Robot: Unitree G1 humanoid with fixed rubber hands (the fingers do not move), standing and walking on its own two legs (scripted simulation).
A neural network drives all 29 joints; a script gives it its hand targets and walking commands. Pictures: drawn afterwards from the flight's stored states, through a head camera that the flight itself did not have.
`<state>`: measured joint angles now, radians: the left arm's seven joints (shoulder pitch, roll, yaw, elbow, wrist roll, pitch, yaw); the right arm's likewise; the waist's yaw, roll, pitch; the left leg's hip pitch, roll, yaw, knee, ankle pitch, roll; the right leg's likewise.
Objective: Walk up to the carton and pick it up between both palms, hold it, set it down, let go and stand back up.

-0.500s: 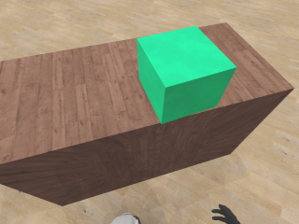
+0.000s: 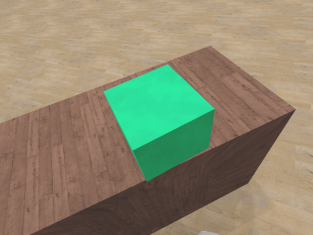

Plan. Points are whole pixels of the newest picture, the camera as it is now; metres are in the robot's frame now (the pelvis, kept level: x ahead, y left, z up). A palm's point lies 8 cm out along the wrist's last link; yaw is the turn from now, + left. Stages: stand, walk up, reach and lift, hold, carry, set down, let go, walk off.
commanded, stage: walk up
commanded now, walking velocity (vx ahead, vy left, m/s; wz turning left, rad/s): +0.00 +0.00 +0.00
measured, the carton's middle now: (157, 120) +0.44 +0.00 +0.02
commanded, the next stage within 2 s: none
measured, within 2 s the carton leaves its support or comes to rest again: neither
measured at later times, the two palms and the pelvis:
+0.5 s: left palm out of the picture -0.05 +0.25 -0.13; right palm out of the picture -0.07 -0.23 -0.14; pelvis -0.07 +0.01 +0.00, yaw +1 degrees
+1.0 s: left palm out of the picture -0.09 +0.29 -0.13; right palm out of the picture -0.20 -0.16 -0.10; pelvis -0.12 +0.04 +0.03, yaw +4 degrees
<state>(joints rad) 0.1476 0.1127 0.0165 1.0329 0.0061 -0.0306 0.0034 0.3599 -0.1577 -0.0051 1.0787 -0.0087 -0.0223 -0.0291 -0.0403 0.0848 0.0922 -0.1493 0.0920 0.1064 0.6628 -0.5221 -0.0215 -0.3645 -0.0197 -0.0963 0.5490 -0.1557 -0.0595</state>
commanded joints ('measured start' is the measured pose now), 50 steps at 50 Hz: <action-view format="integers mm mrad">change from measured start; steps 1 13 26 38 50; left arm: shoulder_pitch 35 118 74 15 54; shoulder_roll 159 251 199 172 104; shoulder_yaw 19 67 67 55 42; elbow -31 -27 -2 -8 48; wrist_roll -11 1 -10 20 7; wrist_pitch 18 22 94 60 42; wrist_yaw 22 57 27 2 10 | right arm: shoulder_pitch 142 -22 285 223 194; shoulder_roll -88 -121 -70 -106 -86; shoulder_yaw -23 -88 -43 -44 -50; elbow -3 -47 78 45 45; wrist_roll -3 -21 -9 -15 -21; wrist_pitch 65 106 64 -21 -49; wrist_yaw -5 -1 -4 2 -8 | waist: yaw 34 74 -9 -31 -7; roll -407 -157 -75 132 117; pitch -92 -115 -82 -5 -22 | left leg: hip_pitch -83 -306 36 146 86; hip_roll -26 -57 -79 211 144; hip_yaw -106 -199 -117 -491 -337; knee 182 451 -490 -597 -475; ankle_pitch -81 101 95 -236 267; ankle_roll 34 -39 82 63 167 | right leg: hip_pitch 81 160 -49 -373 -122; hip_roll -271 -359 -98 -40 -27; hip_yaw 343 346 142 85 23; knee -357 -335 -283 416 226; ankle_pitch -30 11 -379 -114 -208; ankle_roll -83 -66 74 142 145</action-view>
